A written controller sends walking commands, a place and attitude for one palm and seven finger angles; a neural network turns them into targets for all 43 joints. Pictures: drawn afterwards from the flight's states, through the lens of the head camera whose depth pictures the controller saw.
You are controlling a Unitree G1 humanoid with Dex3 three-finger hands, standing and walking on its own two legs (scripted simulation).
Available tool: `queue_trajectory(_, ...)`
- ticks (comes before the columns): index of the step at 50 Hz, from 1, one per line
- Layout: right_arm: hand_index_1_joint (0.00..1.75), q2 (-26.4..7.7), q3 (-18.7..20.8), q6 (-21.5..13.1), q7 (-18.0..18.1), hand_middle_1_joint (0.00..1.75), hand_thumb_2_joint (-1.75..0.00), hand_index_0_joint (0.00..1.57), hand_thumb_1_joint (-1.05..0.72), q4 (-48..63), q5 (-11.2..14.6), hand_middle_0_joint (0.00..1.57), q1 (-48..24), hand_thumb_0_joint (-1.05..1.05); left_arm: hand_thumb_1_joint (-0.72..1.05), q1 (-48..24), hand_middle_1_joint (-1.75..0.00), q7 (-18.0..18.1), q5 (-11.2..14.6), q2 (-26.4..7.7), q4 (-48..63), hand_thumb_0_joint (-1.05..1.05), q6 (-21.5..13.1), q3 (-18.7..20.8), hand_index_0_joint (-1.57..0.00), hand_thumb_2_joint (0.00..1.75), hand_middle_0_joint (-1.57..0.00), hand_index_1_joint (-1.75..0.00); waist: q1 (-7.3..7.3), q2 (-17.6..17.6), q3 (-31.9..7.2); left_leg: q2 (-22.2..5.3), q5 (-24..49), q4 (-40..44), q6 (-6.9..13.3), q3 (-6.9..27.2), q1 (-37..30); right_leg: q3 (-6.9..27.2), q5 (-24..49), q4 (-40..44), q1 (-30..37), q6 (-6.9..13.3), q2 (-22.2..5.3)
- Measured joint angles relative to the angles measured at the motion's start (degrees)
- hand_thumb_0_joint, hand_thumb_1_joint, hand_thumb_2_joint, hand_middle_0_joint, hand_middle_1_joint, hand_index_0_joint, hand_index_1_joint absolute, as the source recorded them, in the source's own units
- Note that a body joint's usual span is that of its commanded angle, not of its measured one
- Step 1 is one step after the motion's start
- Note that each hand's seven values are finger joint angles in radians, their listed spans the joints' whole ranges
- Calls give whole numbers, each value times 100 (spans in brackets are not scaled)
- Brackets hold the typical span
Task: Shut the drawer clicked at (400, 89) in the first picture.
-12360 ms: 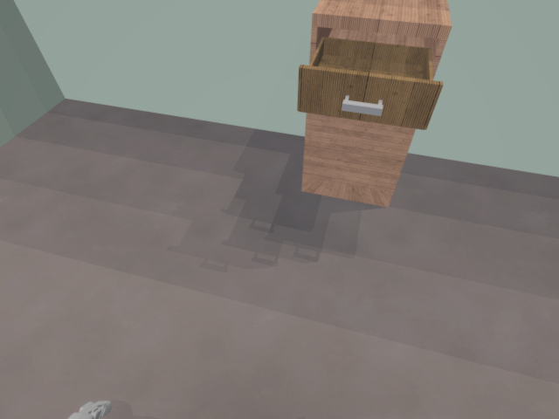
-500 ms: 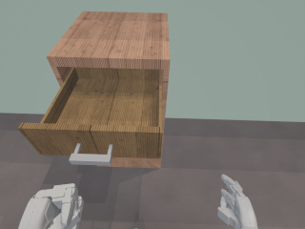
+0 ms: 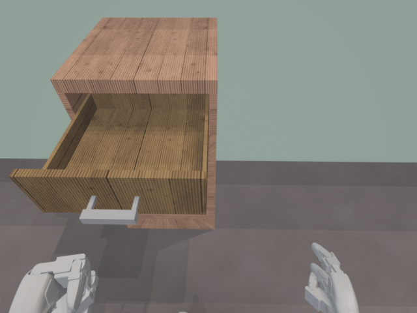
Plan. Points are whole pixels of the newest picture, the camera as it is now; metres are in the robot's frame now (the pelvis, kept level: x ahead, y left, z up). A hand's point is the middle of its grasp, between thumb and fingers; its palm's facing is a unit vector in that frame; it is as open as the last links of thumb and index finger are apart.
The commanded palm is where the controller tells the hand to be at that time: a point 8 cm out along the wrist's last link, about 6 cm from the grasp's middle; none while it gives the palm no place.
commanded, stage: bring the fist close to the handle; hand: left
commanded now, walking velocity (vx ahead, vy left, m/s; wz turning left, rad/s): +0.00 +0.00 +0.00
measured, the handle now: (112, 208) +0.32 +0.24 +0.01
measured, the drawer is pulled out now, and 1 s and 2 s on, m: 0.29 0.29 0.28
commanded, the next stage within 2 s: push the drawer shut in 1.28 s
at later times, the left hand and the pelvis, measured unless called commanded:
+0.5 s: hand (102, 279) +0.17 +0.19 +0.05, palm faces +0.07 -0.99 -0.07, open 3.3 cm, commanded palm +0.14 +0.25 +0.05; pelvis +0.00 -0.01 -0.02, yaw +0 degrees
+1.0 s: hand (120, 261) +0.21 +0.19 +0.00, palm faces +0.05 -1.00 -0.05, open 3.3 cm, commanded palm +0.18 +0.25 +0.01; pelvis +0.00 +0.01 -0.04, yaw -1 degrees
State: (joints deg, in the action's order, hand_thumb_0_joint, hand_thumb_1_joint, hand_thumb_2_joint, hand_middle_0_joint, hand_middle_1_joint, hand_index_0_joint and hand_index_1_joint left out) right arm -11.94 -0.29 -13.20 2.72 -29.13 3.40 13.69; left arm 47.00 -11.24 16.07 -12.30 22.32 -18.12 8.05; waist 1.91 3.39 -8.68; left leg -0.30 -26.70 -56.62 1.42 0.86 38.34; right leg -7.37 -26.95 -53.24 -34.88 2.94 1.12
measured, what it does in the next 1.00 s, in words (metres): stands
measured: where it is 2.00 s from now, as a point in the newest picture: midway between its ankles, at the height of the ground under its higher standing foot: outside the picture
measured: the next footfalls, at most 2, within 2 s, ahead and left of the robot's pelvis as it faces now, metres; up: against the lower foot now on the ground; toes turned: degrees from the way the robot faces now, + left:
none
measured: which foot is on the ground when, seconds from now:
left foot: down 0.00-1.00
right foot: down 0.00-1.00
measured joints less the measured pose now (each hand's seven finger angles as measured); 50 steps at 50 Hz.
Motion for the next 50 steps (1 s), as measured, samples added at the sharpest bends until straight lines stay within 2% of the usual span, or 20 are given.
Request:
queue_trajectory(12, 30, -71, 84, 15, 24, 30, -89, 20, -90, -234, -54, 20, -35, 2, 90, -644, -160, -319, 157, -57, -909, 2, -248, 342, -140, 90, -140, -160, -74, -73, 27, -45, -9, -88, -93, 65, 236, -61, -38, -110, -238, 87, 44)
queue_trajectory(22, 30, -92, 142, 58, 10, 30, -89, 20, -90, -313, -114, 20, -103, 2, 90, -1037, -160, -409, 149, -8, -1346, 2, -485, 331, -140, 90, -140, -160, -123, -107, 50, -35, -81, -343, -73, 38, 626, -42, -119, -391, -643, 82, 20)
queue_trajectory(39, 30, -64, 26, 285, -38, 30, -89, 20, -90, -108, -229, 20, -194, 1, 90, -1685, -160, -49, -75, 66, -1592, 2, -587, 75, -140, 90, -140, -160, -178, -135, -61, -1, -348, -1060, 27, -14, 1493, -9, -367, -1098, -1504, 7, -48)
queue_trajectory(50, 30, -81, 7, 563, -83, 30, -89, 20, -90, 38, -262, 20, -155, 1, 90, -1932, -160, 241, -224, 57, -1546, 2, -486, -69, -140, 90, -140, -160, -219, -148, -92, -3, -482, -1364, 76, -51, 1864, 23, -477, -1384, -1875, -34, -60)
